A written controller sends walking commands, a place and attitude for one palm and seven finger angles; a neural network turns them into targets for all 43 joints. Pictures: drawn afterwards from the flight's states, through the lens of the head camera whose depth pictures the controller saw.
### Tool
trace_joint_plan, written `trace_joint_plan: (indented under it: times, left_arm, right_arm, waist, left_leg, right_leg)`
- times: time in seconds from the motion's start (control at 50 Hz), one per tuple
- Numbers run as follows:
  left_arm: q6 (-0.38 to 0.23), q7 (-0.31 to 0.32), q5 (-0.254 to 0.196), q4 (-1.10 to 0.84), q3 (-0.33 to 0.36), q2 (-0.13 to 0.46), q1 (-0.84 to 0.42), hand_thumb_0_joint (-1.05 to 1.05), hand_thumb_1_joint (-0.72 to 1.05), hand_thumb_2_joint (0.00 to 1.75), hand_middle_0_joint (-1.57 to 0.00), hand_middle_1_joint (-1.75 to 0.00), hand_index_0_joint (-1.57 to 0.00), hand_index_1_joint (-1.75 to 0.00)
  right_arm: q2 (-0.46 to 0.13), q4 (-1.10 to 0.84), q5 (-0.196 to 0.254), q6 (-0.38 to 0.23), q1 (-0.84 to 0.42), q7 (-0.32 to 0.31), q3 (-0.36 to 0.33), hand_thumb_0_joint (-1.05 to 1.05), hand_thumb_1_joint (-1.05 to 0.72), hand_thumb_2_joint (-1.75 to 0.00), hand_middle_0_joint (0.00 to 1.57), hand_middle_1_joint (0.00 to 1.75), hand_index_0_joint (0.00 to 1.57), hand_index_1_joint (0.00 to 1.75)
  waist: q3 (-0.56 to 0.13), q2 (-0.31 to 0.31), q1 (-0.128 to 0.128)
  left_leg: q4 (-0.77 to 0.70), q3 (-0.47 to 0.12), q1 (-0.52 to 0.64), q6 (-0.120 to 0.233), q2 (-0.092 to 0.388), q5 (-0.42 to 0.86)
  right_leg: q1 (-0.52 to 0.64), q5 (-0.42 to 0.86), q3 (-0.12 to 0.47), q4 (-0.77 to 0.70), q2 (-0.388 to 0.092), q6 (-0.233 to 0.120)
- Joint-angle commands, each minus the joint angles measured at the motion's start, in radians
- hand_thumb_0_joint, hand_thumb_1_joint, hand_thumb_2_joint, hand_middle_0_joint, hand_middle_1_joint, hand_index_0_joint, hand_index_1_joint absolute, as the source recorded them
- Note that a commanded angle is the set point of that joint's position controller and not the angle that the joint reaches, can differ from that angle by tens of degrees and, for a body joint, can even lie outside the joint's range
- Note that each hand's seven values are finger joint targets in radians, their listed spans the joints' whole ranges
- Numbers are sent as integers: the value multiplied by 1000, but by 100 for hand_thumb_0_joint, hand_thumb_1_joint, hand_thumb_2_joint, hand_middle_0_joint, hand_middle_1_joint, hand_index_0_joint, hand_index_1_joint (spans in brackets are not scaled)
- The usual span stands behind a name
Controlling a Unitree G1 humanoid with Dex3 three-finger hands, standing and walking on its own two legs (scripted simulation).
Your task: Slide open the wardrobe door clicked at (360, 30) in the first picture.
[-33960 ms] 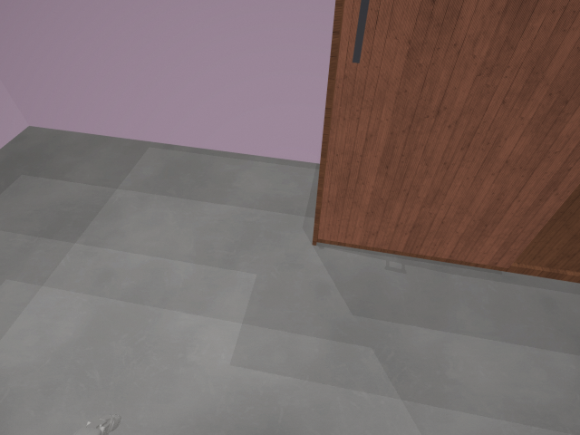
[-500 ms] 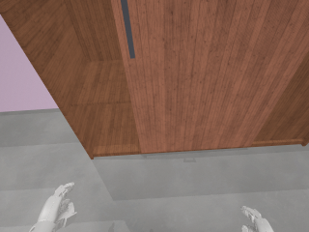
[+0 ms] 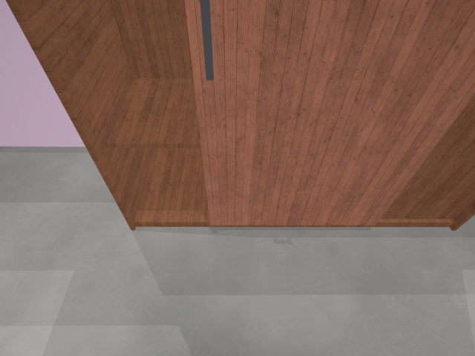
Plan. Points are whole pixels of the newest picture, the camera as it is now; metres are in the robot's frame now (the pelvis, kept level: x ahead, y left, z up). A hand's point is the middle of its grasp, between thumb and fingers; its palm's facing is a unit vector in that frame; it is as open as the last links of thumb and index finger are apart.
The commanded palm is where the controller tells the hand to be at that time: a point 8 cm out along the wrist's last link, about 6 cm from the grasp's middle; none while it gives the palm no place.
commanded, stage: let the arm hang, fingers relaxed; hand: left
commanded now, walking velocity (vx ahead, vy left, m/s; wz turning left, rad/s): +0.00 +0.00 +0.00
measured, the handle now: (207, 26) +0.74 +0.11 +0.20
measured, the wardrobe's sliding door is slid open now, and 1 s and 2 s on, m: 0.37 0.37 0.37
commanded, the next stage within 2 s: look to check the result in 0.42 s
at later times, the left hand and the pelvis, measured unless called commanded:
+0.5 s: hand out of the picture +0.05 +0.18 -0.17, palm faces -0.01 -0.98 -0.19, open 7.3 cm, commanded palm none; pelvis +0.02 +0.00 +0.01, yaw -1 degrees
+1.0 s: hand out of the picture +0.05 +0.18 -0.17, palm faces -0.01 -0.98 -0.21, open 7.3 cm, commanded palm none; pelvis +0.04 -0.01 +0.01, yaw -1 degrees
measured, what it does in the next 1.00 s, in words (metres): stands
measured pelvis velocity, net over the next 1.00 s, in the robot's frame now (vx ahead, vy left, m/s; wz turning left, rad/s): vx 0.04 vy -0.01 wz -0.01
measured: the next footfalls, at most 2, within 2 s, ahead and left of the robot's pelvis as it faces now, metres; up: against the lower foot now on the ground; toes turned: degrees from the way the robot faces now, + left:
right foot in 1.90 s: +0.34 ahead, -0.16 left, +0.00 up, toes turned -3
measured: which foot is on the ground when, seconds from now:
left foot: down 0.00-1.00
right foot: down 0.00-1.00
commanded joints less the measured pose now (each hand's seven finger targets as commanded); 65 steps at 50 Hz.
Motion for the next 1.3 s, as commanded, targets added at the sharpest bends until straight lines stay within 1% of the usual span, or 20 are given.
trace_joint_plan:
  times: [0.0, 0.02, 0.1, 0.2, 0.28, 0.4, 0.44, 0.54, 0.62, 0.68, 0.72, 0.88, 0.9, 0.96, 1.1, 1.12, 1.14, 1.16, 1.22, 1.28]
  left_arm:
    - [-31, 6, -2, -38, 23, 103, 8, 0, 90, 90, -20, -30, -20, -30]
    - [-33, 6, -2, -32, 22, 104, 14, 0, 90, 90, -20, -30, -20, -30]
    - [-29, 7, -1, -23, 19, 96, 0, 0, 90, 90, -20, -30, -20, -30]
    - [-35, 8, -2, -20, 20, 96, -15, 0, 90, 90, -20, -30, -20, -30]
    - [-41, 9, -2, -20, 20, 97, -29, 0, 90, 90, -20, -30, -20, -30]
    - [-41, 8, -4, -9, 18, 95, -37, 0, 90, 90, -20, -30, -20, -30]
    - [-43, 8, -4, -9, 19, 96, -38, 0, 90, 90, -20, -30, -20, -30]
    - [-42, 8, -4, 1, 17, 92, -32, 0, 90, 90, -20, -30, -20, -30]
    - [-46, 9, -5, 5, 17, 99, -24, 0, 90, 90, -20, -30, -20, -30]
    - [-45, 9, -6, 11, 16, 96, -27, 0, 90, 90, -20, -30, -20, -30]
    - [-46, 9, -6, 13, 16, 101, -20, 0, 90, 90, -20, -30, -20, -30]
    - [-49, 9, -8, 19, 15, 110, -28, 0, 90, 90, -20, -30, -20, -30]
    - [-50, 9, -8, 18, 15, 111, -27, 0, 90, 90, -20, -30, -20, -30]
    - [-50, 9, -7, 17, 16, 117, -35, 0, 90, 90, -20, -30, -20, -30]
    - [-52, 7, -7, 14, 18, 130, -52, 0, 90, 90, -20, -30, -20, -30]
    - [-52, 8, -8, 19, 14, 116, -39, 0, 90, 90, -20, -30, -20, -30]
    - [-48, 9, -9, 30, 6, 81, -31, 0, 90, 90, -20, -30, -20, -30]
    - [-43, 8, -8, 34, 5, 75, -21, 0, 90, 90, -20, -30, -20, -30]
    - [-33, 0, 0, 32, 15, 90, 0, 0, 90, 90, -20, -30, -20, -30]
    - [-29, -9, 3, 25, 23, 87, 9, 0, 90, 90, -20, -30, -20, -30]
  right_arm:
    - [-140, -38, -3, -26, 12, -14, -23, 0, -90, -90, 20, 30, 20, 30]
    - [-141, -35, -1, -28, 3, -14, -23, 0, -90, -90, 20, 30, 20, 30]
    - [-128, -21, -3, -28, -11, -13, -19, 0, -90, -90, 20, 30, 20, 30]
    - [-129, -11, -3, -35, -31, -12, -16, 0, -90, -90, 20, 30, 20, 30]
    - [-127, -4, -1, -40, -42, -13, -13, 0, -90, -90, 20, 30, 20, 30]
    - [-127, 5, 0, -37, -56, -14, -11, 0, -90, -90, 20, 30, 20, 30]
    - [-129, 5, 1, -39, -54, -15, -10, 0, -90, -90, 20, 30, 20, 30]
    - [-131, 10, 2, -39, -62, -17, -10, 0, -90, -90, 20, 30, 20, 30]
    - [-138, 12, 4, -38, -55, -18, -10, 0, -90, -90, 20, 30, 20, 30]
    - [-135, 19, 3, -40, -56, -20, -9, 0, -90, -90, 20, 30, 20, 30]
    - [-141, 18, 5, -39, -61, -20, -9, 0, -90, -90, 20, 30, 20, 30]
    - [-145, 26, 5, -40, -68, -21, -8, 0, -90, -90, 20, 30, 20, 30]
    - [-150, 26, 4, -41, -70, -21, -9, 0, -90, -90, 20, 30, 20, 30]
    - [-152, 27, 4, -42, -74, -21, -8, 0, -90, -90, 20, 30, 20, 30]
    - [-170, 24, 3, -44, -89, -20, -10, 0, -90, -90, 20, 30, 20, 30]
    - [-154, 28, 3, -42, -81, -20, -5, 0, -90, -90, 20, 30, 20, 30]
    - [-115, 41, -1, -38, -64, -18, 2, 0, -90, -90, 20, 30, 20, 30]
    - [-110, 47, -4, -34, -45, -18, 4, 0, -90, -90, 20, 30, 20, 30]
    - [-120, 43, -8, -23, -32, -12, -6, 0, -90, -90, 20, 30, 20, 30]
    - [-117, 34, -12, -22, -36, -8, -11, 0, -90, -90, 20, 30, 20, 30]
  waist:
    - [-7, -22, -2]
    - [-14, -18, 5]
    - [13, -9, 3]
    - [-16, -6, 4]
    - [-39, -15, 2]
    - [-11, 2, -2]
    - [-27, -1, -2]
    - [-22, -1, -2]
    - [-39, -32, -2]
    - [-36, -12, -3]
    - [-37, -28, -1]
    - [-33, -32, -1]
    - [-41, -15, -1]
    - [-32, -8, -2]
    - [-21, -13, -1]
    - [-39, -15, 0]
    - [-41, -18, -6]
    - [-34, -15, -6]
    - [21, -17, -3]
    - [109, -11, 2]
  left_leg:
    - [-147, -139, 52, 15, 95, -88]
    - [-148, -134, 62, 16, 99, -64]
    - [-175, -134, 55, 12, 97, -85]
    - [-174, -123, 97, 11, 94, -3]
    - [-155, -110, 140, 8, 93, 102]
    - [-163, -106, 145, 2, 90, 87]
    - [-158, -104, 155, 3, 92, 115]
    - [-163, -102, 170, 3, 94, 110]
    - [-154, -101, 186, 5, 94, 137]
    - [-155, -98, 191, 5, 95, 152]
    - [-152, -98, 198, 5, 96, 153]
    - [-157, -98, 200, 4, 95, 169]
    - [-153, -97, 205, 3, 95, 177]
    - [-157, -97, 204, 3, 96, 187]
    - [-170, -101, 203, 2, 97, 175]
    - [-167, -96, 215, 0, 95, 155]
    - [-167, -89, 212, -7, 91, 114]
    - [-164, -85, 205, -7, 84, 48]
    - [-161, -84, 143, 2, 77, -189]
    - [-156, -103, 58, 14, 74, -283]
  right_leg:
    - [-38, -43, 88, -108, -69, -47]
    - [-29, -21, 83, -106, -70, -44]
    - [-27, -24, 83, -110, -70, -36]
    - [-2, 29, 86, -113, -78, -31]
    - [16, 94, 88, -118, -87, -28]
    - [13, 77, 91, -143, -88, -28]
    - [30, 98, 89, -144, -89, -28]
    - [29, 91, 87, -155, -90, -28]
    - [42, 113, 88, -161, -90, -30]
    - [46, 124, 87, -160, -94, -29]
    - [46, 126, 85, -166, -92, -31]
    - [62, 156, 86, -171, -98, -32]
    - [68, 167, 90, -172, -98, -33]
    - [70, 173, 88, -173, -99, -33]
    - [74, 161, 89, -186, -101, -35]
    - [82, 136, 86, -196, -98, -32]
    - [83, 95, 80, -194, -96, -29]
    - [78, 28, 76, -177, -89, -32]
    - [32, -174, 73, -155, -77, -50]
    - [-7, -238, 81, -130, -74, -64]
